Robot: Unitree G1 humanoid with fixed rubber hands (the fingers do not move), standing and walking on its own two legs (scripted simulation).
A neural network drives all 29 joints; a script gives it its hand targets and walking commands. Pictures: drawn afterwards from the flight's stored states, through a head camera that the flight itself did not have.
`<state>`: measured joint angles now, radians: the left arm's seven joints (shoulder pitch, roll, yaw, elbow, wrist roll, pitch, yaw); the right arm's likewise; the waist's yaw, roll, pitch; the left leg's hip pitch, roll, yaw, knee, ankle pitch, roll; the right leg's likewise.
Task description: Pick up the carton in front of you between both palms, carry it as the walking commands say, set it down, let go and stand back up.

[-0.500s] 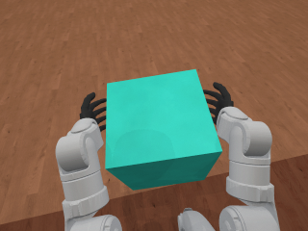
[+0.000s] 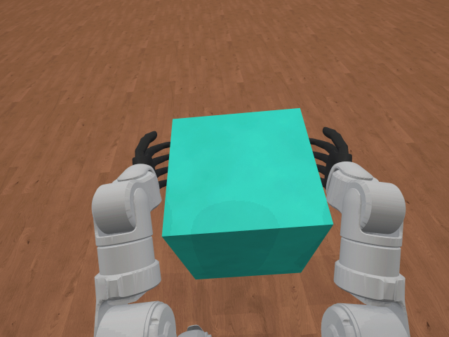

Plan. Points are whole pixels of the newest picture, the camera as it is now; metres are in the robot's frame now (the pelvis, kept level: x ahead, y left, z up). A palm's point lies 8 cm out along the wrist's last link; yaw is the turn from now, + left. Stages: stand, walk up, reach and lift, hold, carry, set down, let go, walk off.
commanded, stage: carry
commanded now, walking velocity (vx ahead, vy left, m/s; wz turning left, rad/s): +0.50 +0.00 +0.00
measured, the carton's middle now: (242, 202) +0.35 +0.00 +0.08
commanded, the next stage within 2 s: none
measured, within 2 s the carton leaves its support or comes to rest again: neither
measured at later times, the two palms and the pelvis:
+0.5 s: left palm (176, 68) +0.66 +0.14 +0.19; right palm (303, 62) +0.67 -0.16 +0.19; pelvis +0.33 -0.02 +0.02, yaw +1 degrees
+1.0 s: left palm (183, 52) +0.93 +0.17 +0.12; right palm (275, 45) +0.93 -0.13 +0.13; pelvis +0.65 +0.02 +0.03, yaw -1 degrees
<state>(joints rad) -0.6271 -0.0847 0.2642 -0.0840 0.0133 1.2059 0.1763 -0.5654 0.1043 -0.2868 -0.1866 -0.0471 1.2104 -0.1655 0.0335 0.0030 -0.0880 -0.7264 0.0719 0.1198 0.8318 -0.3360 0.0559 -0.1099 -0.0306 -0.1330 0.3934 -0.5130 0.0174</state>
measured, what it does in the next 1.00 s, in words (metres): climbs: left foot 0.04 m higher, then right foot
